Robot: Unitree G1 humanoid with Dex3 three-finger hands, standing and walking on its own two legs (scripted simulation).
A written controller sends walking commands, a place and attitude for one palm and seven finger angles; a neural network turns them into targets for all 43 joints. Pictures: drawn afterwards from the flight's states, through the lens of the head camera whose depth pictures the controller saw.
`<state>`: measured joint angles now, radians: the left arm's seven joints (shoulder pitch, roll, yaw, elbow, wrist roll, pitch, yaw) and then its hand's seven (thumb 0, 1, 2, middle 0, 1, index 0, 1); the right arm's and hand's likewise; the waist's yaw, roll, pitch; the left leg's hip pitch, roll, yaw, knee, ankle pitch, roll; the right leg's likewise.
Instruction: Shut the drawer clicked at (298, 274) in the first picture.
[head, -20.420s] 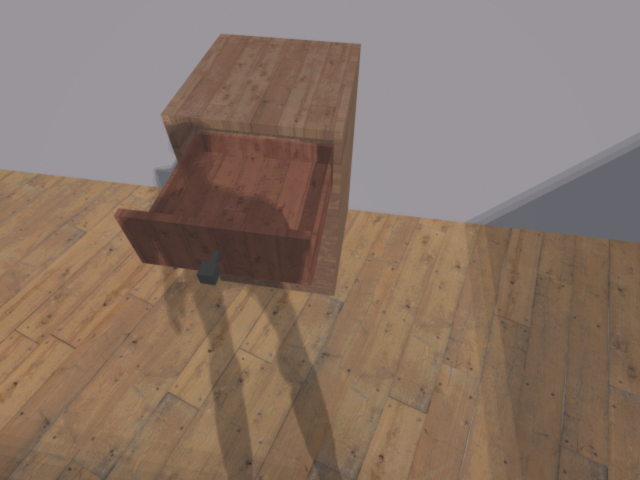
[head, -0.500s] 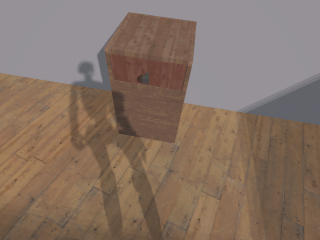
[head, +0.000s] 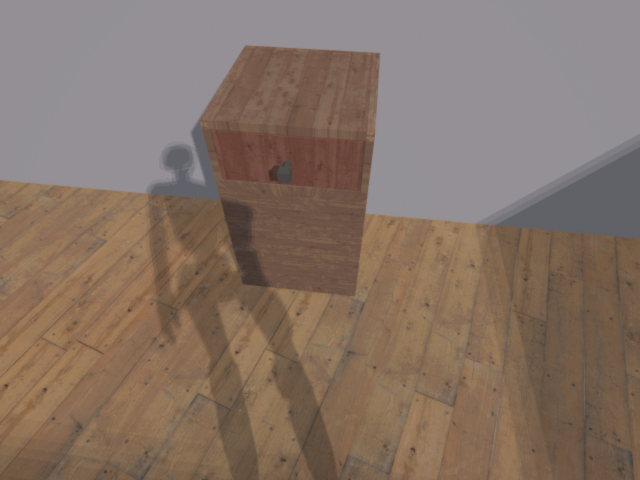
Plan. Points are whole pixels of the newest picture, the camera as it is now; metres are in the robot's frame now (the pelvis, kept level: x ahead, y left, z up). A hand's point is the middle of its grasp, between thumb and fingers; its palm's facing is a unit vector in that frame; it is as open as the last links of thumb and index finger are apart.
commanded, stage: let the arm hang, fingers relaxed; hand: left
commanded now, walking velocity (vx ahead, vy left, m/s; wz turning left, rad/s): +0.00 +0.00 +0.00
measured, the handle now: (285, 170) +0.85 +0.14 -0.16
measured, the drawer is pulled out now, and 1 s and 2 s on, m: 0.00 0.00 0.00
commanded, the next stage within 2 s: look to check the result in 0.24 s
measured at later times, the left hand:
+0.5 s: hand out of the picture +0.00 +0.15 -0.17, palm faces +0.02 -0.98 -0.19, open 7.3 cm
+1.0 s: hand out of the picture +0.01 +0.14 -0.17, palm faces +0.03 -0.98 -0.18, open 7.3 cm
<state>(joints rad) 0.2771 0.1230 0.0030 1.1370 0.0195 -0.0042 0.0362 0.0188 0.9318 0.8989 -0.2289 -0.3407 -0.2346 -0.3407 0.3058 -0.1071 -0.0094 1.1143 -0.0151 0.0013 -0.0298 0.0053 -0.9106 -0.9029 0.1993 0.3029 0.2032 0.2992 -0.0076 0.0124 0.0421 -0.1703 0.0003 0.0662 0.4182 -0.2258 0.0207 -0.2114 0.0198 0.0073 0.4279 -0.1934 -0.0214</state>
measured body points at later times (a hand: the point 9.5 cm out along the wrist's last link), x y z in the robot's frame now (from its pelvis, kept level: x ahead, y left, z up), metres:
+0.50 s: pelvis +0.01 -0.01 +0.00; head +0.03 -0.02 +0.45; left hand +0.00 +0.20 -0.16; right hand -0.03 -0.22 -0.17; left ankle +0.00 +0.11 -0.74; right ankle +0.02 -0.11 -0.74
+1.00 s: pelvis +0.02 -0.02 +0.00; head +0.03 -0.03 +0.45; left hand +0.01 +0.19 -0.16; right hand -0.01 -0.22 -0.17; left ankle +0.00 +0.11 -0.74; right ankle +0.02 -0.11 -0.74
